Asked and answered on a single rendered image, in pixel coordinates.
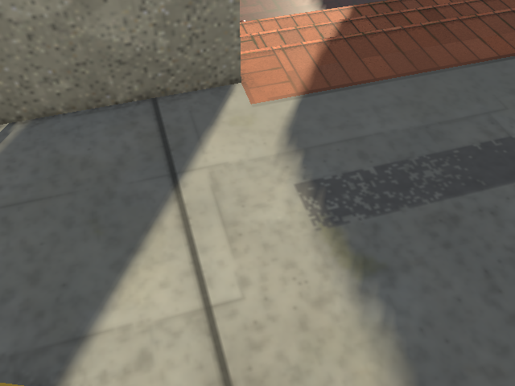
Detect stairs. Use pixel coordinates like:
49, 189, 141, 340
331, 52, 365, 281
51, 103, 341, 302
240, 0, 515, 51

